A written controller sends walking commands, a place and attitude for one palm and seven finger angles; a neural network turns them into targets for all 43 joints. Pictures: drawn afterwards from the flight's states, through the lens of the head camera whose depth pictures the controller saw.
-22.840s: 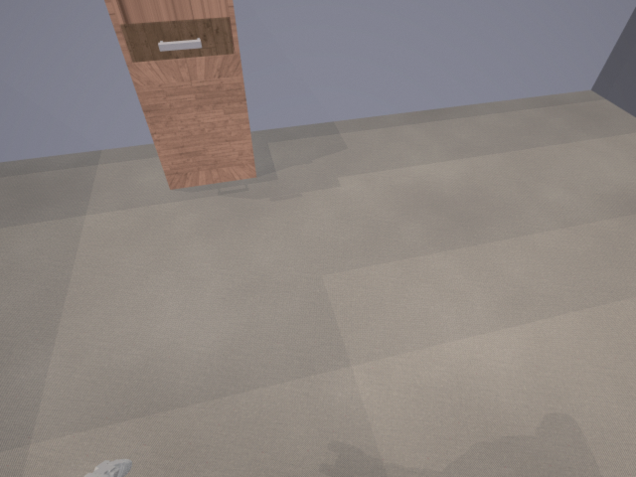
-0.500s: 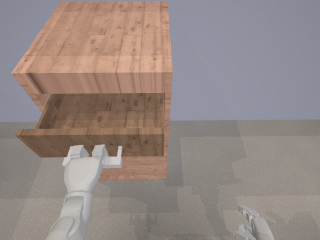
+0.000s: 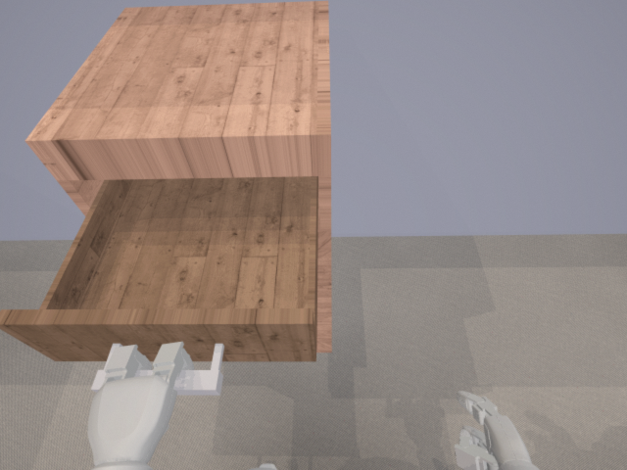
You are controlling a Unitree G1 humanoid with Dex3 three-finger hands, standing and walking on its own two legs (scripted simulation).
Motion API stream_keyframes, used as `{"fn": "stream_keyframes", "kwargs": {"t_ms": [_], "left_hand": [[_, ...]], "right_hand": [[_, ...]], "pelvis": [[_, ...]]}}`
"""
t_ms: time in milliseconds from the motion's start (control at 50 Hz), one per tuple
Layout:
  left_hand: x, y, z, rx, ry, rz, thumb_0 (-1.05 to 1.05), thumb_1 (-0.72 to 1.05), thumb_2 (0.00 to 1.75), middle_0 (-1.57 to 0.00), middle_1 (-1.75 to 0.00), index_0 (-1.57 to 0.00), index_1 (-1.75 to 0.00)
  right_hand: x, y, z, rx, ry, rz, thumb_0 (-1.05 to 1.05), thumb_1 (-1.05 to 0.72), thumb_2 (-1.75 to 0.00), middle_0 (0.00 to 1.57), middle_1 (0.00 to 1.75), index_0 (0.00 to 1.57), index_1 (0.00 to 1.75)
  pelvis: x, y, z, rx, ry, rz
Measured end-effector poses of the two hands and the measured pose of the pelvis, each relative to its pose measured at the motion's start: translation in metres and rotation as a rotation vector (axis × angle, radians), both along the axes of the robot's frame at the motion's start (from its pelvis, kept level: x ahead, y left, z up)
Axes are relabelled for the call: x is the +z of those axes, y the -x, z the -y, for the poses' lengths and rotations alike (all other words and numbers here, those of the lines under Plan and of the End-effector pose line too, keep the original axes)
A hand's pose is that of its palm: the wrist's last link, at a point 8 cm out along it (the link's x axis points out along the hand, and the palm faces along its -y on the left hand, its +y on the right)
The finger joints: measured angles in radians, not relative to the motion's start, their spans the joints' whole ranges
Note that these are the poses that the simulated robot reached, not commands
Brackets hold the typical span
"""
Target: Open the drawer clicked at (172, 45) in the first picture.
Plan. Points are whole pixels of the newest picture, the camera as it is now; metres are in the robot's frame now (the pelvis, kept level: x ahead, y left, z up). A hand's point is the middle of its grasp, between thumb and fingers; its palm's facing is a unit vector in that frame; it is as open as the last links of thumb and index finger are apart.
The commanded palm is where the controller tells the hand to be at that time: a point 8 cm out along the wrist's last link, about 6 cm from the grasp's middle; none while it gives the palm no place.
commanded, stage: pull the drawer open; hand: left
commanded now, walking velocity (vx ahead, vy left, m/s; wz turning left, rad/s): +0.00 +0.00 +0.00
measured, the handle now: (163, 366) +0.25 +0.22 -0.01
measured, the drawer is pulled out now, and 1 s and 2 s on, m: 0.24 0.30 0.30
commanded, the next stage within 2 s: open the thumb to release the handle in 0.46 s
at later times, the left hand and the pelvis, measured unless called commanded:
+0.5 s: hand out of the picture +0.14 +0.21 -0.03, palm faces -0.02 -0.09 -1.00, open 5.9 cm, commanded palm +0.09 +0.22 +0.01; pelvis -0.03 -0.02 -0.02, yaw +1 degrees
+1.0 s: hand (133, 468) +0.14 +0.22 -0.03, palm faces -0.01 -0.08 -1.00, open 11.0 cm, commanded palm +0.12 +0.22 +0.01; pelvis -0.04 -0.01 -0.01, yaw +3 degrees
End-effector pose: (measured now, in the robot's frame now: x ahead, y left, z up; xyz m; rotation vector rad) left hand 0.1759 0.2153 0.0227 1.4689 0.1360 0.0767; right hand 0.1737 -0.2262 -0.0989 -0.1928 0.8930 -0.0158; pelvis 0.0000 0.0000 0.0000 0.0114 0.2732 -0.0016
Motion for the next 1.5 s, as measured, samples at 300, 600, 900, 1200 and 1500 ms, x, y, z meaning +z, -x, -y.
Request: {"fn": "stream_keyframes", "kwargs": {"t_ms": [300,600,900,1200,1500], "left_hand": [[0.002,0.056,0.002,0.008,-0.001,-0.027,0.03,0.69,0.73,-0.26,-1.35,-0.40,-1.33],[-0.001,0.059,0.003,0.002,-0.028,0.017,0.02,0.69,0.76,-0.26,-1.32,-0.38,-1.31],[0.001,0.055,-0.006,0.080,-0.027,0.023,0.00,0.25,0.62,-0.32,-1.27,-0.37,-1.28],[-0.001,0.055,-0.009,0.060,-0.009,0.032,0.00,-0.42,0.33,-0.30,-1.22,-0.32,-1.21],[-0.001,0.051,-0.010,0.057,-0.013,0.043,0.00,-0.49,0.31,-0.32,-1.21,-0.34,-1.26]], "right_hand": [[-0.002,-0.002,0.006,0.043,0.004,0.075,0.01,-0.91,-0.90,0.20,0.30,0.20,0.30],[-0.020,0.015,0.009,0.040,0.012,0.050,0.01,-0.91,-0.90,0.20,0.30,0.21,0.30],[-0.019,0.029,0.009,0.026,0.039,0.023,0.01,-0.91,-0.90,0.20,0.30,0.21,0.30],[-0.013,0.022,0.000,0.042,0.041,0.052,0.01,-0.91,-0.90,0.20,0.30,0.21,0.30],[-0.014,0.024,-0.014,0.065,0.038,0.024,0.01,-0.90,-0.90,0.20,0.30,0.21,0.30]], "pelvis": [[-0.011,0.020,0.012,0.002,-0.016,0.013],[-0.022,0.033,0.016,0.019,-0.016,0.001],[-0.016,0.042,0.016,0.042,-0.007,0.023],[-0.016,0.044,0.008,0.048,0.006,0.028],[-0.013,0.044,0.002,0.060,0.015,0.035]]}}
